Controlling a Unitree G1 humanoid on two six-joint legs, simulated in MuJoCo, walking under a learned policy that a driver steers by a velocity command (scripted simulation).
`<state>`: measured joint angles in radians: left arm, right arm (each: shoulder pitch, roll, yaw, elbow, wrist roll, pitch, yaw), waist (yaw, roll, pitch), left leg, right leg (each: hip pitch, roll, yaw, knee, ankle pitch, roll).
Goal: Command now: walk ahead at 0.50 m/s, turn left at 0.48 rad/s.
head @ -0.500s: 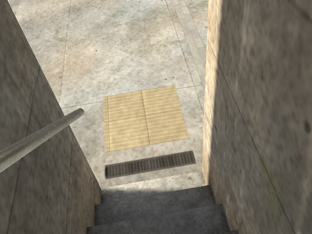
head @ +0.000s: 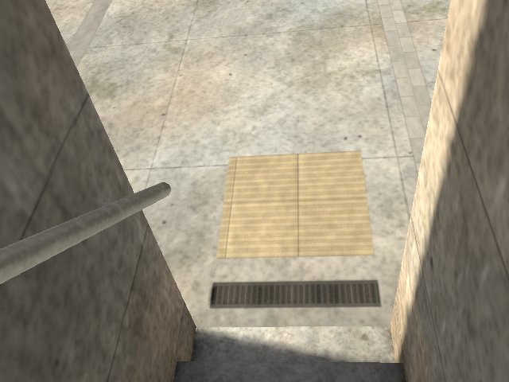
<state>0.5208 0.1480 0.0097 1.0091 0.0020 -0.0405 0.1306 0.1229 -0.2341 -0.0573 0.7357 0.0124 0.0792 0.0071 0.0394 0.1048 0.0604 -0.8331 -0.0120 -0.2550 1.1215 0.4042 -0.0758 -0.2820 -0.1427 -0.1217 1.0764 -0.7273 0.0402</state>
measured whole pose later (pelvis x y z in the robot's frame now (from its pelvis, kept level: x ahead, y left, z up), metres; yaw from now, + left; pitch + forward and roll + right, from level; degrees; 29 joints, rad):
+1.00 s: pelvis +0.58 +0.14 -0.50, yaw +3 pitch +1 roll -5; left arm 0.57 0.13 0.08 0.99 -0.06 -0.02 0.06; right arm 0.13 -0.19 -0.03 0.75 0.00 -0.06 0.01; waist 0.05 0.07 -0.05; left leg -0.38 0.04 -0.11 0.50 0.24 0.02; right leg -0.32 0.28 0.17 1.56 -0.90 -0.09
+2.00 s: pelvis +1.15 +0.04 -0.91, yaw -6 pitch +1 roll -4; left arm 0.38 0.19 0.08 0.95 0.00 -0.09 0.05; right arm 0.12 -0.22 -0.05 0.78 0.01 -0.06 0.05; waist 0.02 0.07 0.00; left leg -0.41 0.03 -0.02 0.49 0.12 0.09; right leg -0.26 -0.03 -0.11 1.73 -0.76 -0.01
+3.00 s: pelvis +1.71 +0.16 -0.92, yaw +19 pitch +3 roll +0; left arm 0.18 0.29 0.07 0.84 -0.04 -0.06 0.00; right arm 0.30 -0.22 -0.06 0.76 -0.01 -0.09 0.03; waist -0.02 -0.04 0.01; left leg -0.20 -0.05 0.09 0.35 -0.20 0.07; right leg -0.66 -0.09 0.07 1.12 -0.21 -0.02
